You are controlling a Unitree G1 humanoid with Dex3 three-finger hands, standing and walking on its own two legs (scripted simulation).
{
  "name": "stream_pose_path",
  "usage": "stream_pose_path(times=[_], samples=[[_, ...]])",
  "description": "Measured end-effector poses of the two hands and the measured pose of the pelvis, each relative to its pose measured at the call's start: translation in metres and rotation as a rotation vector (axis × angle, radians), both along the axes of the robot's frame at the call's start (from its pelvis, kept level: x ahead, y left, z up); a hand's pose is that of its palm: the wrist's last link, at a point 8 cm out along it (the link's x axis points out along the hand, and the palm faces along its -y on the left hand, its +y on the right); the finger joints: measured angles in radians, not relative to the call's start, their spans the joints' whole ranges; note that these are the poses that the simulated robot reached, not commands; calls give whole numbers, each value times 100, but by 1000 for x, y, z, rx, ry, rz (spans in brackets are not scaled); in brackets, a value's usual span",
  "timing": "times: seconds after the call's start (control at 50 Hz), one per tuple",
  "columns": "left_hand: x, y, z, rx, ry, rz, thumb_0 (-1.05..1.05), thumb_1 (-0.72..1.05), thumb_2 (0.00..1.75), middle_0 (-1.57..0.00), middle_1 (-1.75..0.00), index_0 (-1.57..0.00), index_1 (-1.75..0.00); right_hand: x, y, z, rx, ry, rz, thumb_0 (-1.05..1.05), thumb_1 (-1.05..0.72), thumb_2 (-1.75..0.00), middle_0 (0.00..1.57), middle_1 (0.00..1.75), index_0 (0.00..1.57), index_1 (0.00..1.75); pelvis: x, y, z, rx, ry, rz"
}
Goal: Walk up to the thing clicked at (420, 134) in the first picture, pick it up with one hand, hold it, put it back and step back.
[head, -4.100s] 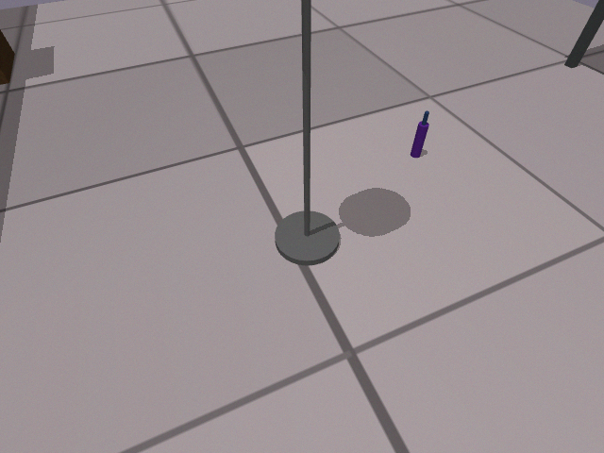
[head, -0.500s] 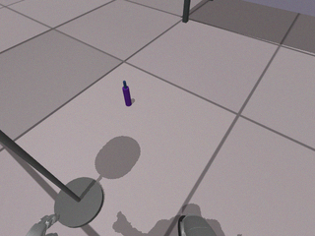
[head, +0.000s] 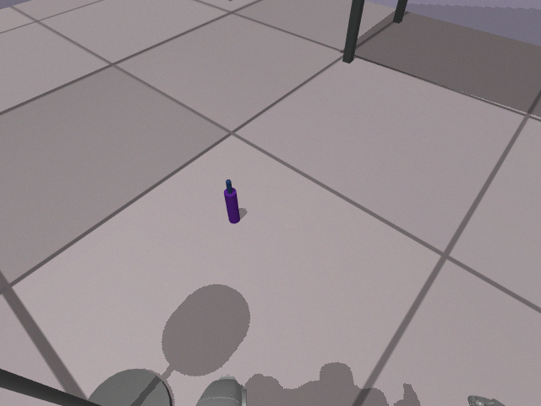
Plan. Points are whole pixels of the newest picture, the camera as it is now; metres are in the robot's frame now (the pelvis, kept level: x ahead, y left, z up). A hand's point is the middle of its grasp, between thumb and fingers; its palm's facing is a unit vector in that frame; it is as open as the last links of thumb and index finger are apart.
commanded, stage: walk up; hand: left
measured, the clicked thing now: (231, 201) +0.97 +0.24 -0.63
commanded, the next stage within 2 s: none
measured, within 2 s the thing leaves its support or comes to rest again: neither
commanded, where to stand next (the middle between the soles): +0.64 +0.02 m, yaw +0 degrees
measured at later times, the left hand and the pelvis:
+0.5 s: hand (149, 300) +0.31 +0.27 -0.13, palm faces -0.06 -0.91 -0.40, open 7.3 cm; pelvis +0.21 +0.00 -0.01, yaw -1 degrees
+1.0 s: hand (141, 272) +0.38 +0.32 -0.16, palm faces +0.04 -0.93 -0.38, open 7.4 cm; pelvis +0.37 +0.03 -0.01, yaw +2 degrees
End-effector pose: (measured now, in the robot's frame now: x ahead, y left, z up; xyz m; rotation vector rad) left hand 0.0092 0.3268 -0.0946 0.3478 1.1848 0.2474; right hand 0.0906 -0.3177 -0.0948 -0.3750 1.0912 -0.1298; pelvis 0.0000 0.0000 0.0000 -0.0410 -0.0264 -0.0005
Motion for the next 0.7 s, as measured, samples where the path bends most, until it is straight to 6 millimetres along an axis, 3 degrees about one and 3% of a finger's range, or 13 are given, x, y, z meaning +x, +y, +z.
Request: stream_pose_path(times=[0.06, 0.12, 0.24, 0.38, 0.48, 0.56, 0.7], samples=[[25, 18, -18, -5, 30, 9, 0, 90, 90, -20, -30, -21, -30, 38, 15, 0, -23, -18, 8, 0, -91, -90, 20, 30, 20, 30, 33, 13, -10, 24, 2, 9], [58, 24, -25, -19, 56, 0, 0, 90, 90, -20, -30, -21, -30, 65, 28, 6, -29, -67, 6, 0, -91, -90, 21, 30, 20, 30, 57, 25, -9, 31, -6, -6], [142, 23, -13, -52, -5, -73, 0, 91, 90, -20, -30, -21, -30, 82, 39, 22, -19, -56, -62, 0, -91, -90, 21, 30, 20, 30, 103, 29, 7, 31, -21, -7], [226, 11, 1, -43, -63, -114, 0, 91, 90, -20, -30, -21, -30, 98, 23, 11, -11, 21, -101, 0, -90, -90, 21, 30, 20, 30, 157, 21, 8, 53, -28, -16], [281, -7, 4, 0, -96, -127, 0, 90, 90, -20, -30, -21, -30, 126, -2, -17, 14, 51, -131, 0, -90, -90, 21, 30, 20, 30, 201, 0, -7, 75, -28, -20], [307, -23, 8, 26, -140, -102, 0, 90, 90, -20, -30, -21, -30, 164, -14, -36, 30, 80, -114, 1, -91, -90, 21, 30, 20, 30, 229, -14, -13, 46, -36, -3], [308, -32, 27, 30, -90, -43, 0, 90, 90, -20, -30, -21, -30, 239, -11, -22, 63, 35, -55, 1, -91, -90, 20, 30, 20, 30, 269, -15, 7, 59, -36, -6]])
